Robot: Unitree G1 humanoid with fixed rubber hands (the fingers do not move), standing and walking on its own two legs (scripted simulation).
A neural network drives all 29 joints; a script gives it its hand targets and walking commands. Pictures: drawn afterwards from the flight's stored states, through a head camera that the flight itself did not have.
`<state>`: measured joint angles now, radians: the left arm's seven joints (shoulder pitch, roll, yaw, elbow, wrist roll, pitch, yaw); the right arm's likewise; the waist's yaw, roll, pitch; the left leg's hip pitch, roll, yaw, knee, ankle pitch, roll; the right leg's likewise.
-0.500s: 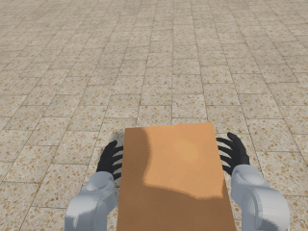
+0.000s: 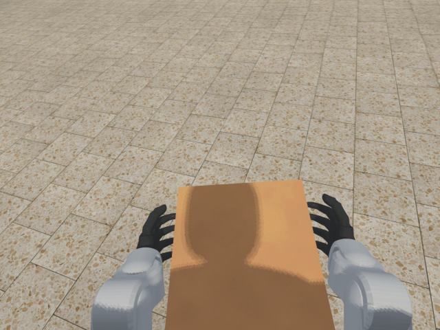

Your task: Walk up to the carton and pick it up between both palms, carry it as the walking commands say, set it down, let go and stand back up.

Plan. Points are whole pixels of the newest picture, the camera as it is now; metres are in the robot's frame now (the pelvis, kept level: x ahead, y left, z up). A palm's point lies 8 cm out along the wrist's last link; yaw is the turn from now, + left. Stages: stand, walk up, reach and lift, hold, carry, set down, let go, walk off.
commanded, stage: carry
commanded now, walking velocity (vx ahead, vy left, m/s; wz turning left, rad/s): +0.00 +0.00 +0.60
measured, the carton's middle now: (245, 270) +0.25 -0.01 +0.00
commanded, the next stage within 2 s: none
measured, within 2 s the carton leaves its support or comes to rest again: neither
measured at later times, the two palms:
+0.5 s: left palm out of the picture +0.13 +0.24 +0.08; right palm (256, 261) +0.23 -0.03 +0.08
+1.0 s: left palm out of the picture -0.03 +0.30 +0.08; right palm (175, 324) +0.15 +0.08 +0.09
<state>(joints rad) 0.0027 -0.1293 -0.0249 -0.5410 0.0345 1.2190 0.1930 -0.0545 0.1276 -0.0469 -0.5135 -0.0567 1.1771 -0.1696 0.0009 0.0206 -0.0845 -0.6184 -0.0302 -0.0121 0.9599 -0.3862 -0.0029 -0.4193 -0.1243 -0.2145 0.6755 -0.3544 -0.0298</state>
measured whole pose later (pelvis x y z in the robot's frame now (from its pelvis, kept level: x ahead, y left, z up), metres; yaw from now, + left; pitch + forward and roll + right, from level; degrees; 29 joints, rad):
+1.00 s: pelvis -0.14 +0.05 +0.00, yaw +34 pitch +3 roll -1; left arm -0.01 -0.13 0.01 -0.54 0.03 1.24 0.20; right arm -0.09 0.13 -0.02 -0.47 -0.06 1.18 -0.18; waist 0.00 0.00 -0.03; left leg -0.43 0.01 -0.02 0.68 -0.30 0.00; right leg -0.46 -0.10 -0.19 0.96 -0.51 0.03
